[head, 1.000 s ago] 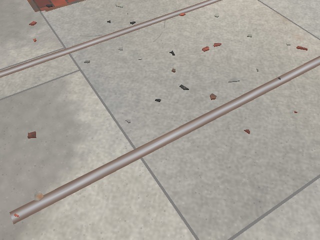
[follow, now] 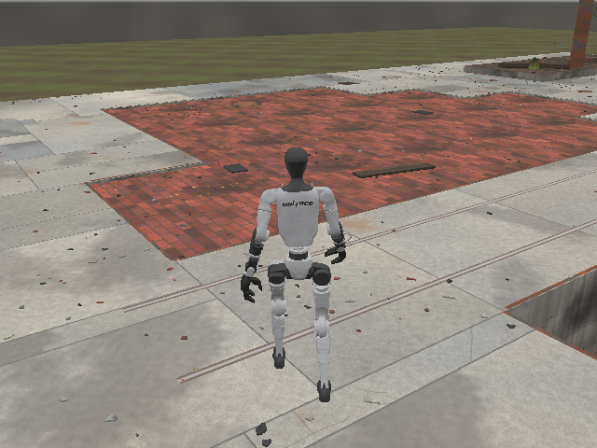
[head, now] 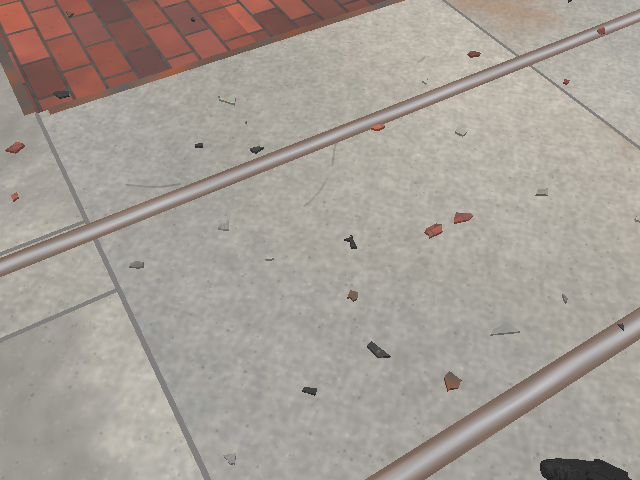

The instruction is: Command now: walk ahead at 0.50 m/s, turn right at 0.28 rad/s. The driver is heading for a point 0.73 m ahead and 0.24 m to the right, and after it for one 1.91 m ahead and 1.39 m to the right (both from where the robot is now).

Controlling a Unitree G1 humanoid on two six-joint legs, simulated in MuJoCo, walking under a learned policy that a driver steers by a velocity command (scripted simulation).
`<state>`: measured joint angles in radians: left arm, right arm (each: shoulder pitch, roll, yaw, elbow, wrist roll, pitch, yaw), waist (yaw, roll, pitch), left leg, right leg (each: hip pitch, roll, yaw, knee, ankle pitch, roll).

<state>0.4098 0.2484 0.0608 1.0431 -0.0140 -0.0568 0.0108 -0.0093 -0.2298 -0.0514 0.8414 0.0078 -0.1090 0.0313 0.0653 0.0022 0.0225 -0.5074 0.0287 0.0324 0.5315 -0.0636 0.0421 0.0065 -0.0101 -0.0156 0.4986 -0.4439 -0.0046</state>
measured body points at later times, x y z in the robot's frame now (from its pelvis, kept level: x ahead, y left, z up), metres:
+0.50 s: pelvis +0.27 -0.03 +0.00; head +0.29 -0.04 +0.45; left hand +0.52 +0.15 -0.10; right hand +0.20 -0.29 -0.14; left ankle +0.13 +0.11 -0.72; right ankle +0.38 -0.16 -0.71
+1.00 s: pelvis +0.49 -0.11 +0.00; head +0.52 -0.13 +0.45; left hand +0.74 +0.09 -0.10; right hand +0.53 -0.43 -0.09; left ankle +0.65 -0.07 -0.72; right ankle +0.38 -0.15 -0.72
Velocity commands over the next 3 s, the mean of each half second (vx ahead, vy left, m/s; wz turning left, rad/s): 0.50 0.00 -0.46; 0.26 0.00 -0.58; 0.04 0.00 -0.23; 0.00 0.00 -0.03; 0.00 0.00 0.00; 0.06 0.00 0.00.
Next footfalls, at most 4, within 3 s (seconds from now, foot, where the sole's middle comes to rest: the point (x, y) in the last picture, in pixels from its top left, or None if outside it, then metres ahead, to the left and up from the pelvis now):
0.54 right None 0.42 -0.17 -0.76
1.00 left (393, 379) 0.68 -0.10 -0.76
1.34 right None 0.47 -0.25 -0.76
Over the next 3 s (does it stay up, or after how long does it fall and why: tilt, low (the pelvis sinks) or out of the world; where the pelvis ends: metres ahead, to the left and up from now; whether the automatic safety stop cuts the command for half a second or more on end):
stays up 0.57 -0.17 0.01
